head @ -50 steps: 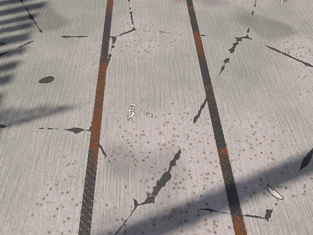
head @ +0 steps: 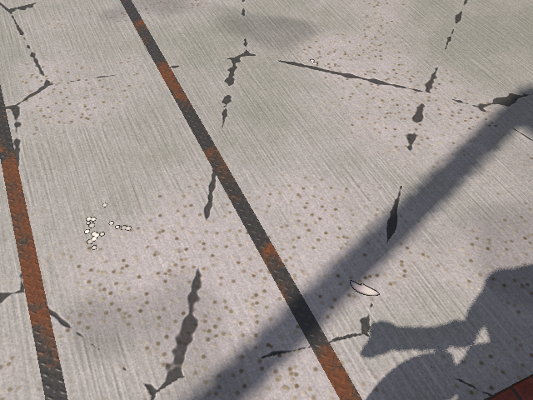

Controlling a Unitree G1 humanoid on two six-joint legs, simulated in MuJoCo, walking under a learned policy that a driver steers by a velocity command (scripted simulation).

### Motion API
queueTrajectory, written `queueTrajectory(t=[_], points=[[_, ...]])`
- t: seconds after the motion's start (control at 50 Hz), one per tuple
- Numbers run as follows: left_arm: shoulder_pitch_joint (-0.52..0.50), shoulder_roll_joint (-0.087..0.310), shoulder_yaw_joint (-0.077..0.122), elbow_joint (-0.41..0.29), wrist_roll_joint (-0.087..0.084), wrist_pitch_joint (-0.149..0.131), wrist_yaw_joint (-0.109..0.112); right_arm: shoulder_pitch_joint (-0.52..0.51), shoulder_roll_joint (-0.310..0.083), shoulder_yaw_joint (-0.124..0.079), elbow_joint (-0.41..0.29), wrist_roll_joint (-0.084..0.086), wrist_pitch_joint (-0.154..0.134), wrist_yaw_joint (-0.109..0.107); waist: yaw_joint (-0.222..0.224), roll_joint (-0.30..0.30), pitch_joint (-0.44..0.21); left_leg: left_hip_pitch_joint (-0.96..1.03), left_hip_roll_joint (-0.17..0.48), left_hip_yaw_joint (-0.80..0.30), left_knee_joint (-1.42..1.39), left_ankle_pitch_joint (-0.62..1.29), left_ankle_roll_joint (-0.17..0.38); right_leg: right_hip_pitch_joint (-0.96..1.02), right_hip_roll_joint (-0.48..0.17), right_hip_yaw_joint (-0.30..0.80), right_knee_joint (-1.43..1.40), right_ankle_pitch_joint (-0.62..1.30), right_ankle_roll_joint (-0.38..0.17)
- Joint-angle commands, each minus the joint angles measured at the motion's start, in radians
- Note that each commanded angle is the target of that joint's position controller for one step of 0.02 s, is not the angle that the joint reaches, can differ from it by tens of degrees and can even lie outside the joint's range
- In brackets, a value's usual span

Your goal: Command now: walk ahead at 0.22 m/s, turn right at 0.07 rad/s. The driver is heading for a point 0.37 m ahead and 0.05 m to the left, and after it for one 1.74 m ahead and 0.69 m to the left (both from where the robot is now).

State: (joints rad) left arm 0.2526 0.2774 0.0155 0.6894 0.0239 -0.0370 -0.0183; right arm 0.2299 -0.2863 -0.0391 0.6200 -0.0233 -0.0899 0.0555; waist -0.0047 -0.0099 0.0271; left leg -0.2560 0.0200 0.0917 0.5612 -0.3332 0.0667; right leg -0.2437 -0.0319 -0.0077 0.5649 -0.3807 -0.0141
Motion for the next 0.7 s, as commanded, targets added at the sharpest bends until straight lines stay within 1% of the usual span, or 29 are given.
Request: queueTrajectory(t=[0.02, 0.06, 0.1, 0.12, 0.14, 0.16, 0.18, 0.2, 0.22, 0.26, 0.3, 0.32, 0.34, 0.38, 0.4, 0.42, 0.44, 0.46, 0.48, 0.5, 0.52, 0.54, 0.58, 0.6, 0.62, 0.64, 0.66, 0.68, 0.7], points=[[-0.048, 0.083, 0.027, -0.092, 0.019, -0.035, 0.013, 0.023, -0.143, -0.050, -0.056, 0.005, -0.026, -0.037, -0.028, 0.118, 0.031, 0.110, 0.276, -0.390, -0.325, -0.345, 0.217, -0.145, 0.020, -0.030, -0.003, -0.016, -0.056], [-0.032, 0.068, 0.027, -0.086, 0.014, -0.059, 0.008, -0.030, -0.145, -0.045, -0.054, 0.010, -0.010, -0.049, 0.006, 0.099, 0.045, 0.033, 0.261, -0.337, -0.331, -0.290, 0.193, 0.001, 0.037, -0.061, -0.089, 0.021, -0.075], [0.027, 0.071, 0.032, -0.067, 0.015, -0.083, -0.002, -0.061, -0.148, -0.044, -0.049, -0.014, 0.010, -0.052, 0.040, 0.076, 0.031, -0.028, 0.188, -0.219, -0.255, -0.201, 0.150, 0.140, 0.049, -0.070, -0.121, 0.049, -0.094], [0.080, 0.088, 0.039, -0.053, 0.020, -0.091, -0.002, -0.080, -0.131, -0.039, -0.059, -0.027, 0.010, -0.052, 0.061, 0.029, 0.017, -0.088, 0.131, -0.149, -0.143, -0.138, 0.110, 0.213, 0.007, 0.002, -0.131, 0.034, -0.131], [0.174, 0.147, 0.056, -0.031, 0.021, -0.096, 0.008, -0.125, -0.099, -0.032, -0.081, -0.042, 0.006, -0.045, 0.098, -0.100, 0.003, -0.245, 0.026, -0.052, 0.101, -0.081, 0.031, 0.332, -0.125, 0.244, -0.211, 0.079, -0.233], [0.252, 0.191, 0.069, -0.033, 0.024, -0.102, 0.010, -0.148, -0.069, -0.019, -0.089, -0.053, -0.008, -0.024, 0.155, -0.185, 0.013, -0.461, -0.039, -0.082, 0.316, -0.195, -0.016, 0.459, -0.297, 0.517, -0.322, 0.224, -0.356], [0.305, 0.147, 0.058, -0.012, 0.031, -0.105, 0.010, -0.124, -0.052, -0.015, -0.062, -0.033, -0.028, -0.023, 0.156, -0.139, 0.040, -0.580, -0.002, -0.163, 0.434, -0.257, 0.000, 0.500, -0.360, 0.524, -0.352, 0.209, -0.358], [0.288, 0.103, 0.044, 0.000, 0.035, -0.102, 0.005, -0.115, -0.057, -0.018, -0.042, -0.031, -0.036, -0.033, 0.129, -0.100, 0.074, -0.612, 0.023, -0.173, 0.514, -0.219, 0.003, 0.473, -0.346, 0.461, -0.341, 0.220, -0.324], [0.256, 0.065, 0.029, -0.005, 0.034, -0.095, 0.003, -0.112, -0.069, -0.022, -0.031, -0.048, -0.037, -0.039, 0.105, -0.082, 0.058, -0.595, 0.034, -0.159, 0.532, -0.172, 0.002, 0.438, -0.309, 0.393, -0.349, 0.239, -0.297], [0.180, 0.047, 0.017, -0.025, 0.022, -0.075, 0.010, -0.123, -0.038, -0.016, -0.018, -0.065, -0.027, -0.033, 0.066, -0.064, 0.062, -0.511, 0.051, -0.104, 0.409, -0.068, -0.008, 0.341, -0.236, 0.259, -0.393, 0.232, -0.238], [0.154, 0.080, 0.022, -0.027, 0.024, -0.056, 0.007, -0.181, 0.013, 0.002, -0.022, -0.049, -0.017, -0.011, 0.067, -0.075, 0.059, -0.321, 0.021, -0.033, 0.254, 0.000, -0.035, 0.198, -0.168, 0.150, -0.435, 0.224, -0.201], [0.134, 0.102, 0.025, -0.045, 0.041, -0.050, 0.000, -0.164, 0.029, 0.010, -0.017, -0.056, -0.025, 0.008, 0.053, -0.086, 0.045, -0.168, -0.017, 0.007, 0.298, 0.076, -0.036, 0.061, -0.131, 0.096, -0.411, 0.267, -0.196], [0.101, 0.126, 0.032, -0.047, 0.085, -0.046, -0.006, -0.074, 0.017, 0.009, 0.010, -0.052, -0.034, 0.022, 0.009, -0.098, 0.042, -0.086, -0.001, -0.062, 0.383, 0.232, -0.021, -0.030, -0.147, 0.091, -0.358, 0.305, -0.189], [0.037, 0.150, 0.037, -0.063, 0.071, -0.059, -0.010, -0.015, -0.047, -0.005, 0.015, -0.052, -0.043, 0.023, -0.031, -0.063, 0.039, -0.045, -0.017, -0.045, 0.332, 0.212, -0.007, -0.068, -0.164, 0.091, -0.273, 0.344, -0.197], [0.078, 0.160, 0.041, -0.043, 0.059, -0.069, -0.006, -0.063, -0.057, -0.006, -0.002, -0.065, -0.043, 0.016, 0.006, -0.057, 0.044, -0.113, -0.005, -0.060, 0.245, 0.256, -0.006, 0.017, -0.132, 0.077, -0.219, 0.322, -0.193], [0.100, 0.163, 0.041, -0.027, 0.048, -0.070, -0.007, -0.050, -0.065, -0.011, -0.005, -0.061, -0.044, 0.006, -0.002, -0.047, 0.025, -0.078, -0.021, -0.028, 0.172, 0.226, -0.004, 0.062, -0.136, 0.081, -0.124, 0.375, -0.189], [0.101, 0.171, 0.045, -0.019, 0.050, -0.065, -0.012, 0.062, -0.077, -0.020, 0.025, -0.055, -0.048, -0.005, -0.046, -0.008, -0.003, 0.058, -0.055, 0.025, 0.119, 0.237, 0.000, 0.026, -0.117, 0.062, 0.029, 0.428, -0.189], [0.106, 0.153, 0.044, -0.029, 0.060, -0.065, -0.022, 0.234, -0.103, -0.030, 0.073, -0.052, -0.060, -0.022, -0.105, 0.092, -0.063, 0.276, -0.063, 0.008, 0.084, 0.213, 0.037, -0.104, -0.034, 0.016, 0.299, 0.437, -0.162], [0.178, 0.051, 0.012, -0.035, 0.081, -0.067, -0.047, 0.359, -0.167, -0.037, 0.059, -0.023, -0.058, -0.037, -0.142, 0.306, -0.244, 0.566, 0.151, -0.417, -0.059, 0.206, 0.279, -0.348, 0.129, -0.055, 0.737, 0.093, -0.067], [0.072, 0.008, -0.007, -0.064, 0.073, -0.079, -0.069, 0.439, -0.170, -0.022, 0.078, -0.048, -0.063, -0.037, -0.193, 0.206, -0.207, 0.621, 0.292, -0.743, -0.145, 0.314, 0.375, -0.613, 0.168, 0.094, 0.963, -0.256, -0.064], [-0.056, -0.001, -0.006, -0.126, 0.048, -0.097, -0.060, 0.348, -0.160, -0.023, 0.097, -0.055, -0.082, -0.038, -0.147, 0.137, -0.012, 0.474, 0.356, -0.815, -0.186, 0.164, 0.345, -0.820, 0.091, 0.184, 0.918, -0.160, -0.078], [-0.102, 0.069, 0.012, -0.118, 0.058, -0.095, -0.032, 0.260, -0.080, 0.003, 0.102, -0.041, -0.079, -0.036, -0.112, 0.035, 0.020, 0.326, 0.337, -0.726, -0.169, 0.211, 0.312, -0.764, 0.017, 0.182, 0.882, -0.092, -0.055], [-0.091, 0.074, 0.007, -0.128, 0.094, -0.076, -0.002, 0.119, 0.033, 0.046, 0.085, -0.031, -0.057, -0.046, -0.026, -0.006, 0.000, 0.129, 0.276, -0.563, -0.179, 0.348, 0.265, -0.633, -0.048, 0.158, 0.698, -0.035, -0.001], [-0.097, 0.054, -0.002, -0.132, 0.099, -0.066, 0.009, 0.063, 0.036, 0.051, 0.073, -0.028, -0.050, -0.047, 0.006, 0.020, -0.007, 0.046, 0.211, -0.485, -0.221, 0.348, 0.231, -0.549, -0.053, 0.133, 0.587, 0.010, 0.029], [-0.113, 0.025, -0.014, -0.145, 0.087, -0.050, 0.008, 0.020, 0.011, 0.043, 0.067, -0.033, -0.044, -0.048, 0.027, 0.022, -0.012, -0.061, 0.135, -0.388, -0.245, 0.323, 0.207, -0.437, -0.042, 0.077, 0.456, 0.070, 0.061], [-0.053, -0.006, -0.034, -0.134, 0.085, -0.040, -0.002, -0.038, -0.036, 0.028, 0.050, -0.061, -0.048, -0.043, 0.064, 0.051, -0.020, -0.221, 0.080, -0.319, -0.220, 0.337, 0.173, -0.263, -0.042, 0.069, 0.436, 0.254, 0.051], [0.026, -0.009, -0.040, -0.102, 0.083, -0.036, -0.017, -0.093, -0.074, 0.018, 0.025, -0.083, -0.051, -0.034, 0.096, 0.020, -0.015, -0.415, 0.019, -0.233, -0.194, 0.303, 0.155, -0.068, -0.011, 0.019, 0.440, 0.442, 0.045], [-0.027, 0.045, -0.028, -0.106, 0.088, -0.040, -0.028, -0.008, -0.063, 0.018, 0.046, -0.079, -0.064, -0.047, 0.034, -0.012, 0.009, -0.324, -0.030, -0.220, -0.113, 0.141, 0.129, -0.180, -0.041, 0.087, 0.301, 0.731, 0.047], [-0.092, 0.060, -0.024, -0.127, 0.091, -0.038, -0.029, 0.060, -0.073, 0.015, 0.063, -0.046, -0.071, -0.059, 0.005, 0.010, 0.010, -0.220, -0.021, -0.270, -0.062, 0.085, 0.132, -0.269, -0.032, 0.070, 0.219, 0.723, 0.051]])
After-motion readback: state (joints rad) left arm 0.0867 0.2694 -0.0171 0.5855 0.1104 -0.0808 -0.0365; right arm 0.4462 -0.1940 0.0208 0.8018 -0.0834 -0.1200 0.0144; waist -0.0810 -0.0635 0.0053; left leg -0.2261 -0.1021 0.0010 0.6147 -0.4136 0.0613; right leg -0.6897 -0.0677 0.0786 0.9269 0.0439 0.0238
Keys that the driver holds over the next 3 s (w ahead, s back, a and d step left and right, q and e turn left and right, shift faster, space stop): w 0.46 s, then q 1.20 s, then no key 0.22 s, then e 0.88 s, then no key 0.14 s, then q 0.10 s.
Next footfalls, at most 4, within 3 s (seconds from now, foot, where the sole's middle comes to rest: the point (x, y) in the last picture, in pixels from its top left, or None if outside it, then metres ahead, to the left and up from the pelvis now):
0.44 left None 0.21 0.08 -0.77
0.86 right None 0.51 -0.12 -0.91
1.30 left None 0.41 0.13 -0.91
1.90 right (284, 388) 0.56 -0.03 -0.91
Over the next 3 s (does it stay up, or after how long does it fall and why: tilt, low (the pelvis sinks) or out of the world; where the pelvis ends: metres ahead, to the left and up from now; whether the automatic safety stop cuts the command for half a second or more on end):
stays up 0.53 -0.01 -0.14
